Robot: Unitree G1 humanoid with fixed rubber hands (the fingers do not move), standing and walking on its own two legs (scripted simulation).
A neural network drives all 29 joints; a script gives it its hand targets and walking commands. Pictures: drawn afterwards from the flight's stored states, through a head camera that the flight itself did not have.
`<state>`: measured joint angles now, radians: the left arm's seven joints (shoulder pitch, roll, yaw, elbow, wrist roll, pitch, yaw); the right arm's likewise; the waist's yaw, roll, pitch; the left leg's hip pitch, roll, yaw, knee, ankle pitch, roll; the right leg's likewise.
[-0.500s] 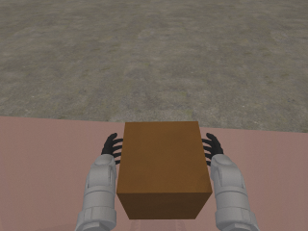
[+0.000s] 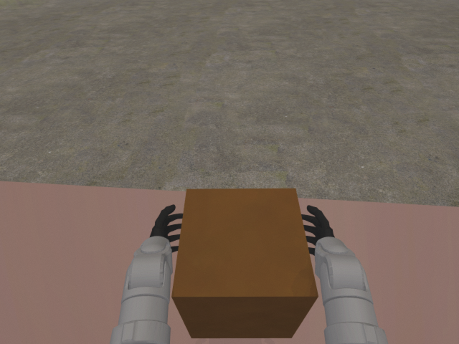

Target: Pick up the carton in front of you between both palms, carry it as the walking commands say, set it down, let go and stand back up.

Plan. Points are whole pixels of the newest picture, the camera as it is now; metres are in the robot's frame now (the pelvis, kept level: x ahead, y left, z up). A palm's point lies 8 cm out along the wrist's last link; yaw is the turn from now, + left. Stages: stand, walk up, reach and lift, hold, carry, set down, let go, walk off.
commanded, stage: reach and lift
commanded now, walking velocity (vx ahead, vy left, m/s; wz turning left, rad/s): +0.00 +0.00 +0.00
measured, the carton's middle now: (241, 266) +0.28 +0.00 -0.04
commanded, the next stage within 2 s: hold in 0.04 s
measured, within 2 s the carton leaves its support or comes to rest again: neither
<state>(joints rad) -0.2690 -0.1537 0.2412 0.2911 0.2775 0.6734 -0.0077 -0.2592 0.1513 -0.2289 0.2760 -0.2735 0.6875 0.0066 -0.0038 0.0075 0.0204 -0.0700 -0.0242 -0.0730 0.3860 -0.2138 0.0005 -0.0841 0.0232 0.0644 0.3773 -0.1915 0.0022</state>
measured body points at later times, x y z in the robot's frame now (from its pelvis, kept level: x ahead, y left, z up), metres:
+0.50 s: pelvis +0.00 +0.00 +0.00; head -0.05 +0.00 +0.44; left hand +0.29 +0.16 +0.05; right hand +0.30 -0.15 +0.05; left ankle +0.00 +0.12 -0.74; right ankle +0.01 -0.12 -0.74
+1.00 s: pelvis +0.18 +0.01 +0.00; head +0.17 +0.02 +0.45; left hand +0.44 +0.18 +0.08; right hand +0.46 -0.12 +0.08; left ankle +0.21 +0.13 -0.71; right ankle +0.10 -0.09 -0.74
